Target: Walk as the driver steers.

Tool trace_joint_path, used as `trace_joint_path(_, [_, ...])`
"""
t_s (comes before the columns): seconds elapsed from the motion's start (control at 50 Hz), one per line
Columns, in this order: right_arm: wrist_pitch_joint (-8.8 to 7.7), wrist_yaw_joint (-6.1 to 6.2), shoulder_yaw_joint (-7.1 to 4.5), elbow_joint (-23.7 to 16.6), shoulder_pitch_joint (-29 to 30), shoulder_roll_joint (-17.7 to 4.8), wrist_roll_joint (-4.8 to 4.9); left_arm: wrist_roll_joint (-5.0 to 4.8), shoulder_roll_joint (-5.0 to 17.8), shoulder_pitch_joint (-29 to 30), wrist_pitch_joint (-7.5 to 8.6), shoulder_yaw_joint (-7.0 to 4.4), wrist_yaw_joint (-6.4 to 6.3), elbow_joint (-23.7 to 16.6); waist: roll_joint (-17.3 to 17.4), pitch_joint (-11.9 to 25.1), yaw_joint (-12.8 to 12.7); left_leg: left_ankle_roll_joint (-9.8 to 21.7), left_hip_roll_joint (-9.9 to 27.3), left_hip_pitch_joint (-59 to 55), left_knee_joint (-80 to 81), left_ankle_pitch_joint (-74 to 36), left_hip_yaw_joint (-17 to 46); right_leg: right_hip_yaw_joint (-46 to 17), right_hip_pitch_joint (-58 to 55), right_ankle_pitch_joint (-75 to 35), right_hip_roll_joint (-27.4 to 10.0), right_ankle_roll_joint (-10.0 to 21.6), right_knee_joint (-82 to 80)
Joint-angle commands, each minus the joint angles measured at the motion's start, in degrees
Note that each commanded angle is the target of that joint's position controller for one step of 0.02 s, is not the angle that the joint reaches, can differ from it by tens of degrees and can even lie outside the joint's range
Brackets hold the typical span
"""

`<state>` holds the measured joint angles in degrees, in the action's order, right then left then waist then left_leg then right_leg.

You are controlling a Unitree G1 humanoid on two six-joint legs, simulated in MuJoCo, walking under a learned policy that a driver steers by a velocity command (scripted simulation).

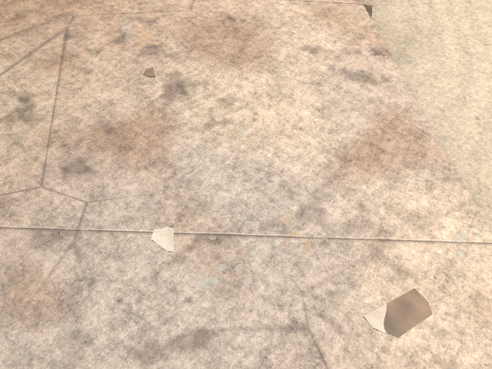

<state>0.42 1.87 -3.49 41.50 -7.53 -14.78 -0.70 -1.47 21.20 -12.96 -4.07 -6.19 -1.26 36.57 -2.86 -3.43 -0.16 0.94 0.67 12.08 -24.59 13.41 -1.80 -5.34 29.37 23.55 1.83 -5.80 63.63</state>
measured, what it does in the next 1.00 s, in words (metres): steps on the spot: right foot, then left foot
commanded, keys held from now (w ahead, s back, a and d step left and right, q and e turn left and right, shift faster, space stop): e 0.04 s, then no key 0.96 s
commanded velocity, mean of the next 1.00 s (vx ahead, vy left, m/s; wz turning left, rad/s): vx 0.00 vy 0.00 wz -0.16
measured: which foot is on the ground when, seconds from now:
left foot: down 0.00-0.20, up 0.22-0.54, down 0.56-1.00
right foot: up 0.00-0.18, down 0.20-1.00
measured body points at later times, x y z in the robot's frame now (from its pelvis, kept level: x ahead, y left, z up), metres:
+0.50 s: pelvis -0.01 -0.06 +0.00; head +0.02 -0.08 +0.45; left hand +0.20 +0.17 -0.09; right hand +0.07 -0.35 -0.13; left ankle -0.01 +0.10 -0.72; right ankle -0.01 -0.15 -0.74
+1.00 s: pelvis +0.00 -0.04 +0.00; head +0.01 -0.04 +0.45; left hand +0.13 +0.22 -0.13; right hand +0.05 -0.31 -0.14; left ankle +0.00 +0.09 -0.74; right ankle -0.01 -0.15 -0.74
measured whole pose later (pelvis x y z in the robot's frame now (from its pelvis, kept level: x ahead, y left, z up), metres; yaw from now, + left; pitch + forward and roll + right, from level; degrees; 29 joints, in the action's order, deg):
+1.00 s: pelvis +0.00 -0.04 +0.00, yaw -7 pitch -2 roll +0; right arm -0.5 1.6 -0.8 53.8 -11.0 -14.2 -0.4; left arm 0.4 14.4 -10.3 -0.9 -2.4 -1.4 52.5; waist 0.1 -2.5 0.1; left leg -1.0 1.2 9.0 -27.7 16.6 0.1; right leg -1.4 11.1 14.4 1.4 0.6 27.6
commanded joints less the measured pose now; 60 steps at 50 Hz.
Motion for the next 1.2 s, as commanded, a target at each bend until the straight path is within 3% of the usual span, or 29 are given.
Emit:
trace_joint_path(0.02, [0.05,0.52,-2.68,-3.36,-0.06,-10.72,-0.08,0.19,2.37,4.81,1.06,0.01,0.42,-6.63,12.13,5.6,2.76,12.47,14.81,-11.94,6.4,-21.38,9.17,2.32,5.63,-0.17,-3.07,-1.18,-6.1])
trace_joint_path(0.06, [0.32,-0.02,-3.16,-3.41,0.56,-12.23,0.28,0.64,1.31,5.13,1.15,0.72,0.85,-7.17,12.43,6.36,2.97,12.48,15.26,-9.84,6.12,-22.98,7.18,4.19,0.09,0.66,-3.94,-0.52,-12.34])
trace_joint_path(0.12, [0.42,-1.05,-3.35,-2.78,0.55,-13.39,1.26,0.69,1.83,3.51,1.06,0.71,1.11,-6.84,13.15,6.85,2.35,12.34,15.85,-7.83,4.67,-25.41,6.36,6.66,-6.92,0.14,-2.59,1.1,-20.97])
trace_joint_path(0.16, [0.29,-1.37,-3.1,-2.28,1.57,-13.34,2.41,0.75,1.69,0.67,0.96,0.57,1.33,-5.75,12.48,6.86,0.21,10.6,15.44,-6.65,1.6,-24.24,5.72,7.53,-12.74,-6.83,-1.66,3.39,-32.11])
trace_joint_path(0.18, [0.16,-1.4,-2.6,-1.73,1.47,-12.18,2.91,0.92,1.85,-1.63,1.01,0.4,1.35,-4.64,11.43,7.01,-1.13,8.38,14.26,-4.16,-1.06,-21.76,4.49,8.0,-18.5,-13.67,-0.76,5.15,-40.31])
trace_joint_path(0.2, [-0.3,-1.66,-1.66,-0.19,-2.04,-9.6,2.29,1.07,3.73,-2.35,1.04,0.04,1.01,-4.64,6.72,8.23,-0.88,3.91,11.84,1.01,-5.32,-14.46,1.74,3.58,-26.57,-22.92,-3.2,6.84,-44.14])
trace_joint_path(0.22, [-0.82,-2.23,0.29,-1.6,-3.28,-4.65,-1.39,1.5,8.98,-3.37,1.05,-0.7,0.08,-5.87,-10.4,12.05,1.06,-2.43,6.09,12.08,-19.4,11.25,-3.68,-13.82,-36.42,-46.16,-18.08,11.52,-42.29])
trace_joint_path(0.24, [-0.59,-1.58,-0.47,-2.56,0.31,-6.81,-0.38,3.17,7.14,-0.99,2.12,0.27,0.6,-6.59,-11.45,11.15,-1.08,-4.7,2.44,16.16,-28.06,24.65,0.29,-18.65,-27.77,-46.67,-24.9,22.54,-42.49])
trace_joint_path(0.26, [-0.06,-1.01,-1.53,-2.16,1.66,-10.34,0.85,3.5,5.22,-0.26,3.25,0.78,1.21,-6.18,-6.62,9.37,-2.16,-5.13,3.41,15.84,-33.48,23.97,2.91,-15.74,-24.6,-40.61,-21.82,23.48,-43.9])
trace_joint_path(0.28, [0.34,-0.83,-1.82,-1.62,1.36,-10.33,1.28,3.22,3.96,1.68,4.03,1.23,1.37,-5.04,-6.24,7.59,-0.96,-5.05,3.77,16.32,-34.79,20.79,3.91,-11.89,-23.54,-35.67,-18.21,20.75,-44.15])
trace_joint_path(0.32, [1.19,-0.17,-2.14,0.3,-0.61,-10.18,0.71,2.18,3.52,5.06,4.61,1.55,1.24,-4.44,-5.53,5.77,0.15,-5.8,3.86,15.95,-34.6,14.66,4.52,-8.5,-22.15,-33.99,-15.27,17.94,-44.51])
trace_joint_path(0.38, [1.18,-0.33,-1.59,1.61,-2.9,-8.05,1.13,2.32,0.79,6.28,4.78,2.54,0.8,-3.26,-5.31,6.94,1.14,-6.74,3.37,11.54,-30.36,9.64,3.87,-5.11,-21.58,-35.16,-13.01,17.77,-44.53])
trace_joint_path(0.42, [1.14,-0.33,-0.96,1.5,-1.45,-6.9,1.04,2.33,0.71,6.58,4.6,2.54,0.78,-2.42,-5.09,6.49,0.19,-6.68,3.37,9.11,-22.99,9.36,3.43,-5.07,-21.64,-31.81,-12.48,17.63,-44.3])
trace_joint_path(0.48, [1.04,-0.32,-0.66,1.46,-0.85,-7.14,1.01,2.34,1.42,6.22,4.21,2.37,0.96,-0.65,-5.08,6.03,-0.82,-6.15,2.88,5.79,-14.93,10.27,3.0,-7.83,-21.12,-26.54,-13.44,18.65,-44.18])
trace_joint_path(0.52, [0.78,-0.42,-0.52,2.5,-2.85,-6.92,0.96,1.89,0.62,7.52,4.18,2.79,1.06,0.37,-4.3,5.56,0.56,-5.17,2.38,1.53,-6.36,4.57,2.46,-8.51,-19.2,-21.8,-12.74,17.72,-43.8])
trace_joint_path(0.54, [0.49,-0.57,-0.25,3.15,-4.27,-6.54,0.46,1.52,-0.04,7.54,4.23,3.09,1.11,1.18,-3.09,5.13,1.83,-4.22,2.24,-2.65,1.27,-3.53,2.28,-7.83,-17.17,-18.72,-11.6,15.91,-43.63])
trace_joint_path(0.56, [0.22,-0.56,-0.28,3.36,-4.78,-7.95,-0.34,1.84,-0.75,5.59,4.62,3.33,1.18,2.25,-0.8,5.66,1.45,-3.12,3.98,-7.08,2.74,-11.33,4.8,-7.09,-14.98,-15.63,-9.88,13.27,-43.31])
trace_joint_path(0.58, [0.15,-0.35,-0.81,3.11,-4.66,-11.36,-0.3,2.82,-0.84,3.78,5.07,3.39,1.53,2.57,4.55,5.82,-0.86,-1.3,7.0,-8.73,0.82,-18.25,7.11,-4.46,-13.49,-11.8,-6.7,10.91,-41.8])
trace_joint_path(0.6, [0.01,-0.59,-1.28,4.18,-3.4,-12.09,0.57,2.85,-0.78,3.35,5.08,3.16,1.52,2.92,9.23,5.31,-1.93,0.91,6.29,-3.45,-0.28,-9.44,6.27,-0.59,-16.13,-9.66,-3.42,8.85,-42.19])
trace_joint_path(0.62, [-0.33,-0.95,-0.65,3.71,-2.43,-9.22,0.53,2.9,0.37,6.16,4.9,3.07,1.29,3.32,7.36,4.17,0.06,0.85,5.34,-0.41,1.18,-4.37,6.12,0.1,-18.38,-9.69,-2.83,7.84,-40.49])
trace_joint_path(0.64, [-0.69,-0.92,-0.19,4.23,-2.19,-7.86,0.03,2.59,-0.03,7.27,4.63,2.94,0.98,3.28,7.21,4.14,0.07,0.05,5.1,0.78,1.97,-2.85,5.99,0.33,-19.28,-10.54,-2.96,7.94,-39.8])
trace_joint_path(0.68, [-1.41,-0.86,0.21,4.77,-1.96,-7.18,-0.03,2.38,-0.59,6.76,3.85,2.97,0.5,4.14,6.9,3.37,0.14,-1.21,4.29,0.63,1.95,-4.42,5.25,0.03,-19.05,-13.75,-3.19,8.37,-39.66])
trace_joint_path(0.88, [-1.56,-0.1,0.97,8.42,-3.6,-6.98,0.25,1.97,-0.92,4.25,3.78,2.57,-0.07,10.51,2.95,2.69,0.59,-1.04,3.07,-0.45,1.57,-4.78,4.31,0.48,-19.55,-17.76,-3.23,7.53,-40.0])
trace_joint_path(1.14, [-1.41,0.02,1.6,12.94,-4.33,-6.08,0.33,1.63,-0.71,3.23,3.72,2.71,-0.78,18.02,3.04,2.31,0.35,-0.95,1.82,-0.58,2.33,-5.5,3.36,1.14,-20.63,-19.51,-3.24,7.2,-40.26])
trace_joint_path(1.16, [-1.3,0.11,1.64,13.71,-5.44,-5.84,0.44,1.53,-0.98,2.39,3.64,2.76,-0.84,18.88,3.06,3.54,0.35,-0.71,1.09,-0.96,2.33,0.16,2.64,1.92,-20.97,-13.55,-2.49,7.39,-40.19])
trace_joint_path(1.2, [-1.05,0.44,1.29,13.81,-5.52,-6.64,1.11,0.84,-0.26,1.92,3.55,2.39,-0.97,19.46,3.61,0.57,0.14,1.35,0.39,2.57,1.6,18.8,3.04,2.71,-16.56,7.92,-1.03,8.84,-38.96])
Keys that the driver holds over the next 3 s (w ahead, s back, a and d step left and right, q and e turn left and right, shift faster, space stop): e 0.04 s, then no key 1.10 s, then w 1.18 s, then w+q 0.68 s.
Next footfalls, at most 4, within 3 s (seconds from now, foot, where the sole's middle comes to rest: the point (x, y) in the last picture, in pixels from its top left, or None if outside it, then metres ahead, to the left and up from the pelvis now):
0.20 right None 0.03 -0.15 -0.78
0.56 left None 0.04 0.09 -0.78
1.82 left None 0.43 0.03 -0.78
2.38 right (324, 282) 0.71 -0.24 -0.78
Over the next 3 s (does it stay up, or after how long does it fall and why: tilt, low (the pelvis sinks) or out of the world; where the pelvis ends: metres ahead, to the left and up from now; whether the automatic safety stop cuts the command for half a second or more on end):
stays up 0.88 -0.08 -0.03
